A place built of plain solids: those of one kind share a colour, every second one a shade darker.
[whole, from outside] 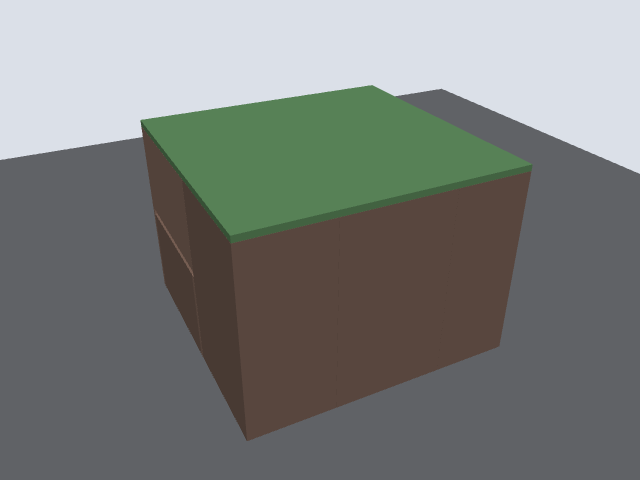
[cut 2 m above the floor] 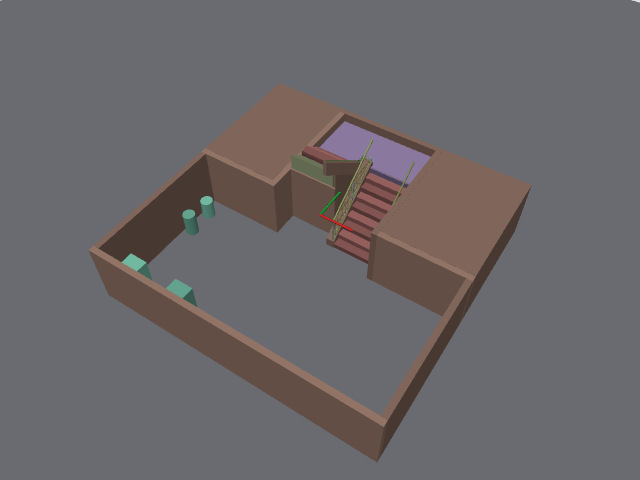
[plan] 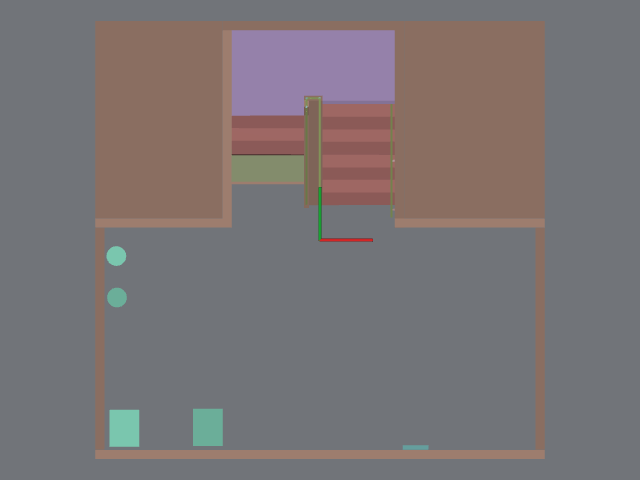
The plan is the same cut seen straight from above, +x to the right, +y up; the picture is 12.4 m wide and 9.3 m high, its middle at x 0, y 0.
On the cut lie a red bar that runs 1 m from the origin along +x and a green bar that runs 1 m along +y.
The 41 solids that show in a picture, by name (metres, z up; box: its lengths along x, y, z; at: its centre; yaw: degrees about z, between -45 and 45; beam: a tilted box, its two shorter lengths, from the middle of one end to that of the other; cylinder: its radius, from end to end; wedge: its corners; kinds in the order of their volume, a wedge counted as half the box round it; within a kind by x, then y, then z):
{
 "wall_1": {"box": [0.18, 4.3, 3.33], "at": [-4.27, -1.91, 1.36]},
 "wall_2": {"box": [2.46, 3.83, 6.46], "at": [-3.12, 2.33, 2.93]},
 "wall_3": {"box": [2.64, 0.18, 3.33], "at": [-3.03, 0.33, 1.36]},
 "wall_4": {"box": [0.18, 3.83, 6.46], "at": [-1.8, 2.15, 2.93]},
 "wall_5": {"box": [1.5, 0.1, 2.59], "at": [-0.96, 1.13, 1.24]},
 "wall_6": {"wedge": [[-0.31, 0.62, 2.89], [-0.31, 0.62, 3.36], [-0.31, 2.38, 1.53], [-0.31, 2.42, 1.96], [-0.21, 0.62, 2.89], [-0.21, 0.62, 3.36], [-0.21, 2.38, 1.53], [-0.21, 2.42, 1.96]]},
 "wall_7": {"wedge": [[-0.31, 1.13, -0.05], [-0.31, 1.13, 2.5], [-0.31, 2.39, -0.05], [-0.31, 2.39, 1.53], [-0.21, 1.13, -0.05], [-0.21, 1.13, 2.5], [-0.21, 2.39, -0.05], [-0.21, 2.39, 1.53]]},
 "wall_8": {"wedge": [[-0.21, 0.67, -0.3], [-0.21, 0.67, 0.27], [-0.21, 2.7, -0.3], [-0.21, 2.7, 1.84], [0.05, 0.67, -0.3], [0.05, 0.67, 0.27], [0.05, 2.7, -0.3], [0.05, 2.7, 1.84]]},
 "wall_9": {"box": [0.36, 0.1, 0.18], "at": [-0.13, 2.75, 1.75]},
 "wall_10": {"box": [3.52, 0.18, 6.46], "at": [-0.13, 4.16, 2.93]},
 "wall_11": {"box": [8.71, 0.18, 6.46], "at": [0.0, -4.16, 2.93]},
 "wall_12": {"box": [0.18, 3.83, 6.46], "at": [1.54, 2.15, 2.93]},
 "wall_13": {"box": [2.91, 0.18, 3.33], "at": [2.9, 0.33, 1.36]},
 "wall_14": {"box": [2.73, 4.66, 2.94], "at": [2.99, -1.91, 4.69]},
 "wall_15": {"box": [2.73, 3.83, 6.46], "at": [2.99, 2.33, 2.93]},
 "wall_16": {"box": [0.18, 4.3, 3.33], "at": [4.27, -1.91, 1.36]},
 "roof_1": {"box": [8.71, 8.49, 0.2], "at": [0.0, 0.0, 6.26]},
 "fill_1": {"wedge": [[-1.71, 1.13, -0.05], [-1.71, 1.13, 2.5], [-1.71, 2.39, -0.05], [-1.71, 2.39, 1.53], [-0.26, 1.13, -0.05], [-0.26, 1.13, 2.5], [-0.26, 2.39, -0.05], [-0.26, 2.39, 1.53]]},
 "bin_1": {"cylinder": 0.19, "from": [-3.95, -0.31, 0.0], "to": [-3.95, -0.31, 0.62]},
 "bin_2": {"cylinder": 0.19, "from": [-3.93, -1.11, 0.0], "to": [-3.93, -1.11, 0.75]},
 "bin_3": {"box": [0.58, 0.72, 1.11], "at": [-3.79, -3.65, 0.51]},
 "bin_4": {"box": [0.58, 0.72, 1.11], "at": [-2.17, -3.63, 0.51]},
 "floor_1": {"wedge": [[-1.71, 2.37, 1.49], [-1.71, 2.39, 1.71], [-1.71, 2.7, 1.71], [-1.71, 2.72, 1.49], [-0.31, 2.37, 1.49], [-0.31, 2.39, 1.71], [-0.31, 2.7, 1.71], [-0.31, 2.72, 1.49]]},
 "floor_2": {"box": [3.16, 1.37, 0.22], "at": [-0.13, 3.38, 1.6]},
 "floor_3": {"wedge": [[0.05, 2.64, 1.71], [0.05, 2.66, 1.49], [0.05, 2.7, 1.71], [0.05, 2.72, 1.49], [1.45, 2.64, 1.71], [1.45, 2.66, 1.49], [1.45, 2.7, 1.71], [1.45, 2.72, 1.49]]},
 "tread_1": {"wedge": [[-1.71, 1.64, 2.1], [-1.71, 1.66, 2.26], [-1.71, 1.89, 1.91], [-1.71, 1.92, 2.27], [-0.31, 1.64, 2.1], [-0.31, 1.66, 2.26], [-0.31, 1.89, 1.91], [-0.31, 1.92, 2.27]]},
 "tread_2": {"wedge": [[-1.71, 1.88, 1.91], [-1.71, 1.9, 2.07], [-1.71, 2.13, 1.72], [-1.71, 2.17, 2.08], [-0.31, 1.89, 1.91], [-0.31, 1.9, 2.08], [-0.31, 2.13, 1.72], [-0.31, 2.16, 2.08]]},
 "tread_3": {"wedge": [[-1.71, 2.13, 1.72], [-1.71, 2.15, 1.89], [-1.71, 2.37, 1.54], [-1.71, 2.41, 1.89], [-0.31, 2.13, 1.73], [-0.31, 2.14, 1.89], [-0.31, 2.38, 1.53], [-0.31, 2.41, 1.89]]},
 "tread_4": {"wedge": [[0.05, 0.68, 0.19], [0.05, 0.7, -0.05], [0.05, 0.94, 0.18], [0.05, 0.96, 0.0], [1.45, 0.68, 0.18], [1.45, 0.7, -0.05], [1.45, 0.94, 0.18], [1.45, 0.96, 0.0]]},
 "tread_5": {"wedge": [[0.05, 0.92, 0.38], [0.05, 0.96, 0.02], [0.05, 1.19, 0.37], [0.05, 1.2, 0.21], [1.45, 0.92, 0.38], [1.45, 0.96, 0.02], [1.45, 1.19, 0.37], [1.45, 1.2, 0.21]]},
 "tread_6": {"wedge": [[0.05, 1.17, 0.57], [0.05, 1.2, 0.21], [0.05, 1.43, 0.56], [0.05, 1.44, 0.39], [1.45, 1.17, 0.57], [1.45, 1.2, 0.21], [1.45, 1.43, 0.56], [1.45, 1.44, 0.4]]},
 "tread_7": {"wedge": [[0.05, 1.4, 0.76], [0.05, 1.44, 0.39], [0.05, 1.68, 0.76], [0.05, 1.69, 0.59], [1.45, 1.41, 0.76], [1.45, 1.44, 0.39], [1.45, 1.67, 0.75], [1.45, 1.69, 0.58]]},
 "tread_8": {"wedge": [[0.05, 1.65, 0.95], [0.05, 1.69, 0.59], [0.05, 1.92, 0.94], [0.05, 1.94, 0.78], [1.45, 1.65, 0.95], [1.45, 1.68, 0.58], [1.45, 1.93, 0.94], [1.45, 1.94, 0.78]]},
 "tread_9": {"wedge": [[0.05, 1.9, 1.13], [0.05, 1.94, 0.78], [0.05, 2.17, 1.13], [0.05, 2.18, 0.97], [1.45, 1.91, 1.13], [1.45, 1.94, 0.78], [1.45, 2.16, 1.13], [1.45, 2.18, 0.96]]},
 "tread_10": {"wedge": [[0.05, 2.14, 1.32], [0.05, 2.18, 0.96], [0.05, 2.41, 1.32], [0.05, 2.43, 1.16], [1.45, 2.14, 1.32], [1.45, 2.18, 0.96], [1.45, 2.41, 1.32], [1.45, 2.43, 1.16]]},
 "tread_11": {"wedge": [[0.05, 2.39, 1.52], [0.05, 2.42, 1.15], [0.05, 2.66, 1.51], [0.05, 2.67, 1.35], [1.45, 2.39, 1.52], [1.45, 2.43, 1.15], [1.45, 2.66, 1.51], [1.45, 2.67, 1.35]]},
 "guard_rail_1": {"wedge": [[-0.28, 0.68, 3.35], [-0.28, 0.68, 3.37], [-0.28, 2.58, 1.87], [-0.28, 2.58, 1.9], [-0.24, 0.68, 3.35], [-0.24, 0.68, 3.37], [-0.24, 2.58, 1.87], [-0.24, 2.58, 1.9]]},
 "guard_rail_2": {"wedge": [[-0.03, 0.72, 0.34], [-0.03, 0.72, 0.37], [-0.03, 2.75, 1.91], [-0.03, 2.75, 1.94], [0.01, 0.72, 0.34], [0.01, 0.72, 0.37], [0.01, 2.75, 1.91], [0.01, 2.75, 1.94]]},
 "guard_rail_3": {"wedge": [[-0.03, 0.72, 1.11], [-0.03, 0.72, 1.16], [-0.03, 2.75, 2.68], [-0.03, 2.75, 2.73], [0.01, 0.72, 1.11], [0.01, 0.72, 1.16], [0.01, 2.75, 2.68], [0.01, 2.75, 2.73]]},
 "guard_rail_4": {"wedge": [[1.36, 0.44, 0.89], [1.36, 0.44, 0.94], [1.36, 2.64, 2.59], [1.36, 2.64, 2.64], [1.4, 0.44, 0.89], [1.4, 0.44, 0.94], [1.4, 2.64, 2.59], [1.4, 2.64, 2.64]]},
 "cabinet_1": {"box": [0.5, 0.09, 0.56], "at": [1.85, -4.02, 1.28]}
}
